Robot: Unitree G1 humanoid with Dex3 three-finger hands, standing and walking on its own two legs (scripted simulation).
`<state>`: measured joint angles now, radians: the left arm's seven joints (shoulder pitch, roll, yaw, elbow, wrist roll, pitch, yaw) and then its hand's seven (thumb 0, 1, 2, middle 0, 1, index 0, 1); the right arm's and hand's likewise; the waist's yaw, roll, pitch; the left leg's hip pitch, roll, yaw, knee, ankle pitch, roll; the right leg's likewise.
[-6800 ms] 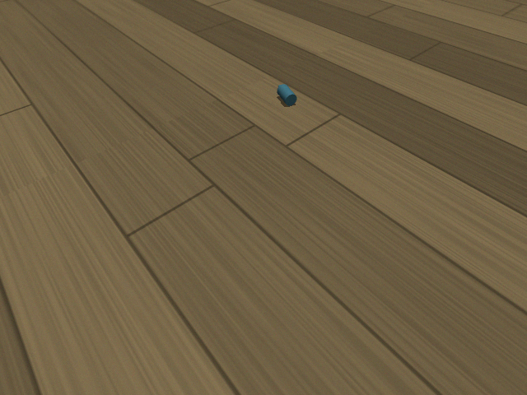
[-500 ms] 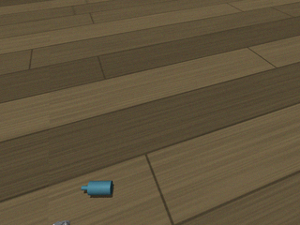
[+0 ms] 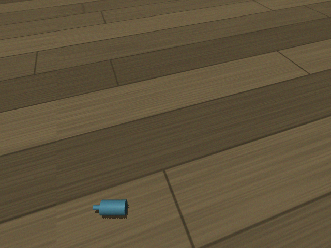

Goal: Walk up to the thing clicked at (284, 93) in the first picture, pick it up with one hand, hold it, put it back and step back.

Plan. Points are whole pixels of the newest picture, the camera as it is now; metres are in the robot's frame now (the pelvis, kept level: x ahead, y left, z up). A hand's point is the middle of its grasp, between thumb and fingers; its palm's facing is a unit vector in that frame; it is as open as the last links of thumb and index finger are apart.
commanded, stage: walk up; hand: left
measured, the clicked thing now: (109, 207) +0.46 +0.37 -0.74
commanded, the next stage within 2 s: stand in 0.48 s
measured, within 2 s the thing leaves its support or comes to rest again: neither
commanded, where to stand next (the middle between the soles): +0.05 +0.01 m, yaw +1 degrees
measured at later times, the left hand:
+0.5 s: hand out of the picture +0.09 +0.24 -0.16, palm faces -0.03 -0.94 -0.34, open 7.4 cm
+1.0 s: hand out of the picture +0.09 +0.23 -0.16, palm faces -0.02 -0.94 -0.34, open 7.4 cm
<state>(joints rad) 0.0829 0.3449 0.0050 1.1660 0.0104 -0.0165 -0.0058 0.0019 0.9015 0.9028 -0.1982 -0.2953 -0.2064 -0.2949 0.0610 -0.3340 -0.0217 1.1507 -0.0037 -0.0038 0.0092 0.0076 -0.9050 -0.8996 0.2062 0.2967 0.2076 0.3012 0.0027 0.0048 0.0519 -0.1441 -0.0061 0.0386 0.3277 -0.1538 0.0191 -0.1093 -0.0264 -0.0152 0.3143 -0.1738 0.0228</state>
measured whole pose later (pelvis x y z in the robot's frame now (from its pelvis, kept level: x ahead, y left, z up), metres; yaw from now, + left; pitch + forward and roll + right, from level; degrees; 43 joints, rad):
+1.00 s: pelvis +0.02 -0.02 +0.00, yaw +1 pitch -2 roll +0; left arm 0.11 0.34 0.00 1.14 0.01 -0.02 0.00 0.00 0.90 0.90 -0.20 -0.30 -0.21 -0.30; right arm 0.07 -0.35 -0.01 1.16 0.00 -0.01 0.00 0.01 -0.91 -0.90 0.21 0.30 0.21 0.30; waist -0.01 0.00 0.04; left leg -0.11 0.02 0.02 0.30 -0.16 -0.01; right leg -0.07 0.00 -0.04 0.29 -0.19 -0.01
